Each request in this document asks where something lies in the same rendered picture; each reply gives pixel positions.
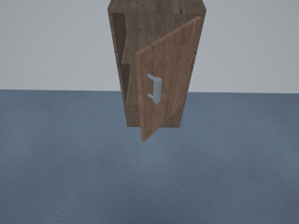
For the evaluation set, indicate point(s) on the handle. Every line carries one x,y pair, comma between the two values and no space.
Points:
157,89

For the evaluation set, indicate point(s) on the cupboard door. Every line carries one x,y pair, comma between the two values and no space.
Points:
169,58

